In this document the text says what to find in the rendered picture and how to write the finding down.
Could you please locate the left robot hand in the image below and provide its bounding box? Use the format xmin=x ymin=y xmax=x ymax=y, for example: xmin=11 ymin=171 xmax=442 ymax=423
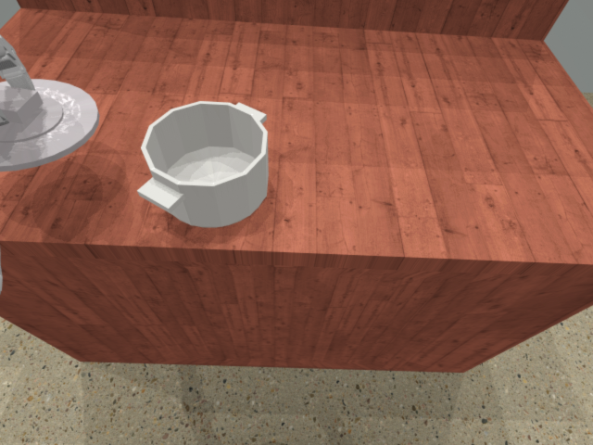
xmin=0 ymin=35 xmax=35 ymax=126

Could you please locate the knob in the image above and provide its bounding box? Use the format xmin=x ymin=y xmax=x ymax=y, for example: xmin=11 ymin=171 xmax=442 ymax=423
xmin=0 ymin=85 xmax=43 ymax=124

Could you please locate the table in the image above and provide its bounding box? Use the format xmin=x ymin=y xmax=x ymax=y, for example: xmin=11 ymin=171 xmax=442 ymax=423
xmin=0 ymin=0 xmax=593 ymax=373

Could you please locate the pot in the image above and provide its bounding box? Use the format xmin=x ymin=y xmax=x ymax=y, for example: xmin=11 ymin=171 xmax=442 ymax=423
xmin=137 ymin=101 xmax=269 ymax=228

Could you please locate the lid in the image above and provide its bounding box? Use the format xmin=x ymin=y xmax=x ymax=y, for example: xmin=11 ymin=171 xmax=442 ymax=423
xmin=0 ymin=79 xmax=100 ymax=172

